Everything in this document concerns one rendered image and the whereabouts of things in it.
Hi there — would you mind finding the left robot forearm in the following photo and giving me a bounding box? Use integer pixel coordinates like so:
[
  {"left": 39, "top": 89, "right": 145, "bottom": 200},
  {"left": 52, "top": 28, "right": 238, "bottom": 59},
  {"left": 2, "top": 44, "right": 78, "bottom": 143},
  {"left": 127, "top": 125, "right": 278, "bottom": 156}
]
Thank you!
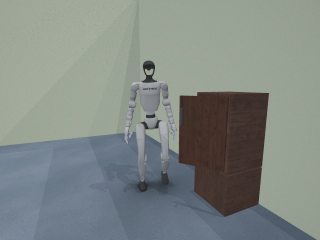
[{"left": 165, "top": 100, "right": 175, "bottom": 124}]

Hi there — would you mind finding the cupboard door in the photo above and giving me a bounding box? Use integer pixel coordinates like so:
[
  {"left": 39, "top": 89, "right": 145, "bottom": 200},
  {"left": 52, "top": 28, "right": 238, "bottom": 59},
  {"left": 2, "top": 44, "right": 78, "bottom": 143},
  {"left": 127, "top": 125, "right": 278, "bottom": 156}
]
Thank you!
[{"left": 178, "top": 95, "right": 229, "bottom": 172}]

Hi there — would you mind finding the right robot forearm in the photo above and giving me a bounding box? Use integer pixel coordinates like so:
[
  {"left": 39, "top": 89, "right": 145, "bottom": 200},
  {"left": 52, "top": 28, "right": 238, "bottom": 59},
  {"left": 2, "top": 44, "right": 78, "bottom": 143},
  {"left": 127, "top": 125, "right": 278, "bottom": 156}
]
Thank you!
[{"left": 125, "top": 101, "right": 134, "bottom": 127}]

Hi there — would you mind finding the robot torso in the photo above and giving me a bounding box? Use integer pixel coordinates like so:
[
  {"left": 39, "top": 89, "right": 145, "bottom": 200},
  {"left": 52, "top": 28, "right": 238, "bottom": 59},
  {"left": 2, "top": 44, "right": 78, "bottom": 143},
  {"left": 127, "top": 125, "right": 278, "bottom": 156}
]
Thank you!
[{"left": 139, "top": 79, "right": 161, "bottom": 130}]

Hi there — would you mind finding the right robot upper arm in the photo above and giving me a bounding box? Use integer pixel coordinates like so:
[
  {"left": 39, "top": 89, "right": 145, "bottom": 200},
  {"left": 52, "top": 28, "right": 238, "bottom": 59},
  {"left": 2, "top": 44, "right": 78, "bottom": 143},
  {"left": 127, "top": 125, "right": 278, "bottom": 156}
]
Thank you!
[{"left": 129, "top": 82, "right": 140, "bottom": 108}]

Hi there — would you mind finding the robot right hand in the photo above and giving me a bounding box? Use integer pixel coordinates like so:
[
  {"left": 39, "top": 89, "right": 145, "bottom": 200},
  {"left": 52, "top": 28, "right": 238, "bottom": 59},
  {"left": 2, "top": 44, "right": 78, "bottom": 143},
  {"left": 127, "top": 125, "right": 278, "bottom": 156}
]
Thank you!
[{"left": 124, "top": 126, "right": 133, "bottom": 144}]

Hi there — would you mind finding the handle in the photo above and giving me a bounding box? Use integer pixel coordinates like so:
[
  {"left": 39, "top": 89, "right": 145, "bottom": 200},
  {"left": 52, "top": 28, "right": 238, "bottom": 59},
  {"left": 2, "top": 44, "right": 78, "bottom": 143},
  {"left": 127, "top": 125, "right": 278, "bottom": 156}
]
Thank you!
[{"left": 180, "top": 108, "right": 185, "bottom": 125}]

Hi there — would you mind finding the robot left hand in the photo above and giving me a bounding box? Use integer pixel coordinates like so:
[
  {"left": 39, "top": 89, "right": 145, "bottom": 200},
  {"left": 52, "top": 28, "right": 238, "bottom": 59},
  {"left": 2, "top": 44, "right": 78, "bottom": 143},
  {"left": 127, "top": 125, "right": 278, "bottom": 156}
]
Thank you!
[{"left": 168, "top": 123, "right": 177, "bottom": 140}]

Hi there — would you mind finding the left robot upper arm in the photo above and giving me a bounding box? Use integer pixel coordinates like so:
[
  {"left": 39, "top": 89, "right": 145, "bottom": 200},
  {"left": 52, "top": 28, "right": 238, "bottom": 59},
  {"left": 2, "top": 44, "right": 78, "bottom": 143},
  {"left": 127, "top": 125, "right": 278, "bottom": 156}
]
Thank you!
[{"left": 159, "top": 81, "right": 170, "bottom": 106}]

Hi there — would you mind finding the left robot thigh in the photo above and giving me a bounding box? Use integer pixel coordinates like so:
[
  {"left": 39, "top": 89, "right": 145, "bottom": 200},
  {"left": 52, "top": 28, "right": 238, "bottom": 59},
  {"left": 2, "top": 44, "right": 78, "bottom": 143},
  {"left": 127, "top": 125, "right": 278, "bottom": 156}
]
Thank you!
[{"left": 157, "top": 120, "right": 170, "bottom": 161}]

